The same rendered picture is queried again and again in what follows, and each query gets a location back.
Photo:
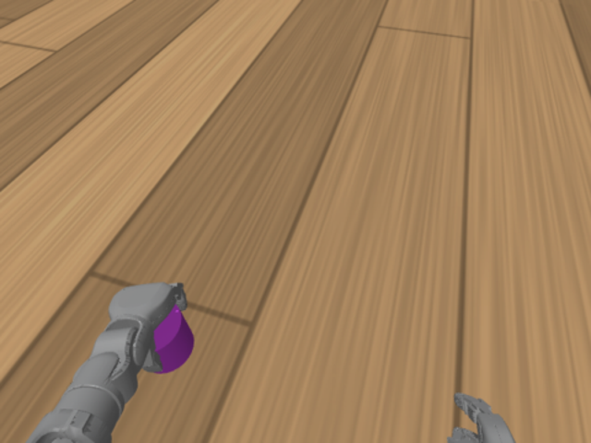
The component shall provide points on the mug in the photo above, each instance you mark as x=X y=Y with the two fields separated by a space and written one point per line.
x=174 y=341

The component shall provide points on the left robot hand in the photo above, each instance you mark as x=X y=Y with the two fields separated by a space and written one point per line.
x=154 y=302

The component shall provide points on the right robot hand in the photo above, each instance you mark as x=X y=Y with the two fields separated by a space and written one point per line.
x=491 y=428

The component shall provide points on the left robot arm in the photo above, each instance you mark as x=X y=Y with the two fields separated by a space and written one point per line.
x=94 y=401

